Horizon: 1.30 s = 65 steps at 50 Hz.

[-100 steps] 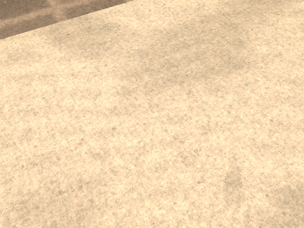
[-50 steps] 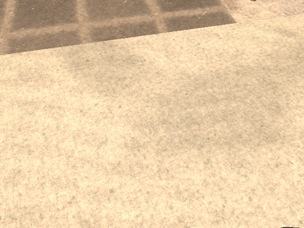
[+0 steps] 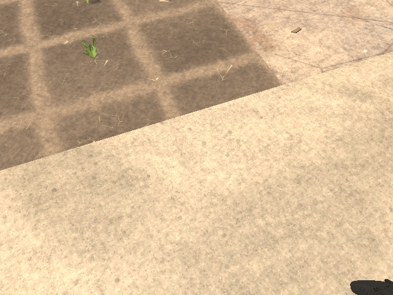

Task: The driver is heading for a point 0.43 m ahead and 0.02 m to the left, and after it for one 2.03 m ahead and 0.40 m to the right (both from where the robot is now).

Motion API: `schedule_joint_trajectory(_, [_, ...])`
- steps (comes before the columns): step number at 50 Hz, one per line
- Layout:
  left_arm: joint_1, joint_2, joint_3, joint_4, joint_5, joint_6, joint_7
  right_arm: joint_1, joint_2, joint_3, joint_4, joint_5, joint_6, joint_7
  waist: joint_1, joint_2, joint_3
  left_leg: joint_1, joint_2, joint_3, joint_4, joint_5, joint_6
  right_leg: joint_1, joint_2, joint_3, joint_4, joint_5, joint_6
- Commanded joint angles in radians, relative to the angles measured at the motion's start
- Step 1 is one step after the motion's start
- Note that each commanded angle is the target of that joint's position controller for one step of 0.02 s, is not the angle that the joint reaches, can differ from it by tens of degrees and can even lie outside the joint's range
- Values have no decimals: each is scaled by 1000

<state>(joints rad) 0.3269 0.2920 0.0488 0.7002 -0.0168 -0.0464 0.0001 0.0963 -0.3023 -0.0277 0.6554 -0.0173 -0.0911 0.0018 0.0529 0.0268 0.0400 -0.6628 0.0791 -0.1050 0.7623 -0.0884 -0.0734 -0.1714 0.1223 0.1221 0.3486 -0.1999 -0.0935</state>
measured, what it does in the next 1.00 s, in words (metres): walks ahead: left foot, then right foot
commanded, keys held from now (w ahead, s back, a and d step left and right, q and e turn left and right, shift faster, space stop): w+e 0.16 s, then w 0.84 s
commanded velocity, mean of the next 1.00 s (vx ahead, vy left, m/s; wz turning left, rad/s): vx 0.50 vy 0.00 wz -0.22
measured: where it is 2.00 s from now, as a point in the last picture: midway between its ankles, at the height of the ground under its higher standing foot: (260, 134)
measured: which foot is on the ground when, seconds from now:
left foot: up 0.00-0.16, down 0.18-0.68, up 0.70-1.00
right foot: down 0.00-0.18, up 0.20-0.64, down 0.66-1.00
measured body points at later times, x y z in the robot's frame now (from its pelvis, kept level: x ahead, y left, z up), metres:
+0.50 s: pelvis +0.27 +0.03 +0.00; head +0.30 +0.03 +0.45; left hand +0.52 +0.23 -0.09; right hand +0.22 -0.25 -0.12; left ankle +0.25 +0.15 -0.75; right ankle +0.37 -0.15 -0.70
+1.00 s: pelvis +0.52 -0.07 +0.00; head +0.54 -0.09 +0.45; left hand +0.60 +0.20 -0.12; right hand +0.65 -0.36 -0.10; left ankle +0.73 +0.06 -0.69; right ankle +0.45 -0.15 -0.75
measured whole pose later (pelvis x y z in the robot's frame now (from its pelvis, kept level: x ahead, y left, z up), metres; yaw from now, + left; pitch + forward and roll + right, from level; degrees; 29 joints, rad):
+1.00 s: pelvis +0.52 -0.07 +0.00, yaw -12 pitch +1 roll -1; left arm 0.37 0.28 0.05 0.80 -0.01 -0.07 -0.01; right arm 0.11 -0.30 -0.04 0.75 0.00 -0.07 0.02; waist 0.07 0.05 0.02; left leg -0.67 0.11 -0.04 0.72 0.02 -0.02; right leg -0.05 0.07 -0.03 0.23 -0.21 -0.06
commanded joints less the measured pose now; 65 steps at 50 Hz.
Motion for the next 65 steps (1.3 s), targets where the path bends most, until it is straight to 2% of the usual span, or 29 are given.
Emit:
schedule_joint_trajectory(1, [17, 181, 53, -47, -7, -3, 15, -98, -55, -12, -75, 11, -18, 6, 19, -103, -46, 173, -80, 60, -163, 171, -12, -101, -192, 155, -84, 201, -125])
schedule_joint_trajectory(5, [40, 169, 53, -30, -12, 11, 19, -118, -101, -34, -84, 23, -33, 17, 9, -130, -49, 203, -91, 11, -271, 95, 27, 20, -240, 282, 14, 125, -99])
schedule_joint_trajectory(8, [5, 127, 42, -43, -3, 15, 16, 57, -148, -66, -47, 17, -46, 8, -91, -144, -125, 470, -57, 16, -332, 39, 104, -3, -191, 279, 198, 192, -45])
schedule_joint_trajectory(9, [13, 65, 19, -58, 14, 10, 12, 207, -197, -80, -35, 1, -48, 1, -149, -45, -265, 713, 106, -134, -312, -17, 171, -103, -135, 192, 460, 68, -9])
schedule_joint_trajectory(10, [163, 9, 0, -78, -12, 0, 11, 290, -272, -101, 10, -8, -33, 6, -86, 285, -367, 1004, 311, -599, -396, -227, 344, -450, 4, 60, 773, -361, 59])
schedule_joint_trajectory(11, [167, 102, 14, -46, -23, -4, 14, 288, -183, -86, 7, 21, -29, 15, -109, 210, -309, 975, 326, -715, -456, -460, 343, -575, -71, 82, 903, -367, 73])
schedule_joint_trajectory(12, [57, 153, 28, -51, -19, -2, 14, 250, -122, -69, 3, 23, -25, 13, -137, 109, -178, 862, 276, -563, -471, -447, 301, -604, -101, 72, 936, -272, 79])
schedule_joint_trajectory(13, [-15, 148, 28, -68, -6, -1, 15, 205, -107, -61, -1, 13, -19, 13, -127, 43, -108, 751, 231, -437, -479, -325, 277, -585, -129, 37, 921, -209, 83])
schedule_joint_trajectory(15, [-70, 118, 28, -90, 4, -9, 7, 170, -77, -48, 13, 2, -17, 12, -91, 54, -36, 607, 163, -284, -519, -124, 270, -537, -175, 23, 831, -138, 81])
schedule_joint_trajectory(23, [-211, 26, -13, -118, 11, -24, -18, 202, -147, -62, 80, 32, -10, 8, -106, 53, -18, 521, 118, -50, -606, 100, 287, -436, -206, -83, 392, 103, 104])
schedule_joint_trajectory(29, [-341, 56, -4, -159, -3, -35, -37, 288, -176, -64, 140, 48, 14, 9, -131, 63, 7, 606, 162, -33, -559, 130, 248, -356, -166, -107, 205, 146, 69])
schedule_joint_trajectory(32, [-177, 113, 29, -113, 7, -36, -33, 272, -180, -62, 149, 50, 28, 1, -22, 47, -86, 607, 123, 29, -349, 406, 199, -80, -116, -152, 120, 119, 11])
schedule_joint_trajectory(33, [-24, 164, 53, -77, 12, -32, -22, 269, -147, -47, 138, 37, 26, -2, 49, 17, -191, 498, 76, 75, -141, 364, 164, 156, -178, -91, 139, 131, -29])
schedule_joint_trajectory(34, [100, 265, 75, -66, 32, -22, -12, 328, -55, -16, 98, 17, 11, -1, 58, -190, -340, 139, -52, 148, 244, 2, 89, 514, -435, 302, 121, 44, -159])
schedule_joint_trajectory(35, [131, 233, 66, -53, 14, -17, -16, 341, -62, -13, 103, 25, -7, 1, 59, -297, -406, -33, -109, 40, 432, -479, 78, 561, -517, 602, -17, -98, -234])
schedule_joint_trajectory(36, [74, 177, 46, -53, 6, -19, -19, 281, -144, -37, 91, 50, -16, 9, 53, -212, -263, -128, -47, 9, 507, -440, 87, 456, -488, 509, -42, -179, -199])
schedule_joint_trajectory(37, [17, 146, 35, -60, 6, -20, -20, 215, -144, -37, 77, 56, -19, 11, 33, -163, -165, -132, -4, 34, 486, -353, 96, 330, -442, 376, -60, -145, -171])
schedule_joint_trajectory(39, [-76, 98, 21, -61, 22, -30, -28, 187, -124, -42, 78, 29, -9, 6, -28, -116, -68, -48, 50, 38, 381, -232, 86, 120, -368, 233, -122, 22, -146])
schedule_joint_trajectory(43, [-91, 110, 29, -31, 18, -53, -27, 186, -69, -32, 81, 21, 22, 3, -73, -107, -39, 9, 61, 48, 272, -112, 49, 0, -336, 98, -202, 205, -165])
schedule_joint_trajectory(48, [-22, 142, 37, 21, 10, -46, -9, 4, -32, -16, 36, 21, 10, 15, -16, -79, 6, 26, 33, 71, -52, 156, 46, 12, -296, -18, -220, 238, -123])
schedule_joint_trajectory(53, [74, 169, 45, 86, -3, -27, -1, -134, -43, -14, -15, 33, -2, 40, 26, -75, 37, 28, -1, 74, -207, 166, 77, 136, -351, -10, -179, 218, -107])
schedule_joint_trajectory(56, [83, 180, 51, 111, -5, -11, 5, -124, -64, -21, -23, 31, -7, 51, 1, -93, 17, 76, -23, 87, -252, 52, 116, 224, -381, -1, -104, 337, -81])
schedule_joint_trajectory(58, [58, 181, 48, 112, -3, 1, 10, 38, -112, -49, 20, 26, -8, 44, -94, -97, -88, 326, -80, 144, -291, 28, 160, 215, -329, -48, 98, 621, -46])
schedule_joint_trajectory(59, [61, 148, 33, 99, 9, 2, 14, 203, -167, -71, 60, 21, -6, 34, -161, -65, -218, 599, -14, 83, -249, 76, 205, 89, -279, -88, 320, 549, -12])
schedule_joint_trajectory(60, [173, 45, -1, 71, 16, -15, 6, 317, -266, -95, 75, 5, 0, 27, -146, 145, -384, 1017, 245, -340, -263, -39, 358, -317, -134, -147, 717, 161, 68])
schedule_joint_trajectory(61, [247, -3, -39, 136, 173, -68, -82, 490, -96, -30, 103, -78, -4, 11, -212, 215, -550, 1203, 224, -583, -446, -435, 438, -500, -18, 20, 755, -303, 31])
schedule_joint_trajectory(62, [61, 34, -8, 101, 119, -84, -94, 455, -83, -40, 146, -76, -18, 7, -221, 176, -126, 1004, 198, -501, -513, -563, 343, -724, -53, 32, 932, -250, 14])
schedule_joint_trajectory(63, [1, 68, -9, 98, 96, -96, -77, 335, -76, -34, 130, -50, -24, 5, -175, 109, -38, 815, 202, -391, -541, -473, 324, -727, -125, -2, 935, -165, 2])
schedule_joint_trajectory(65, [-7, 41, -25, 95, 121, -88, -56, 216, 26, 5, 115, -28, -30, 1, -80, 45, -61, 599, 180, -260, -579, -235, 315, -568, -223, -6, 839, -80, -6])
Keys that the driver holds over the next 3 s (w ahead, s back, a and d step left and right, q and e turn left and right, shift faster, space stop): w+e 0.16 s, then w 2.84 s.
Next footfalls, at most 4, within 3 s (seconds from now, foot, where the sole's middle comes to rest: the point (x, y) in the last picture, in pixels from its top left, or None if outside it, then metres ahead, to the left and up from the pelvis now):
0.18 left None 0.28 0.14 -0.78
0.66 right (271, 287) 0.49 -0.16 -0.78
1.18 left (219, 196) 0.83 0.01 -0.78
1.68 right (287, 150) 1.06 -0.27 -0.78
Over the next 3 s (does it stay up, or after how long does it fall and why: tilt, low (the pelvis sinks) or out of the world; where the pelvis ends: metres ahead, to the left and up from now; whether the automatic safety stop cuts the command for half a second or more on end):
stays up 1.63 -0.26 -0.09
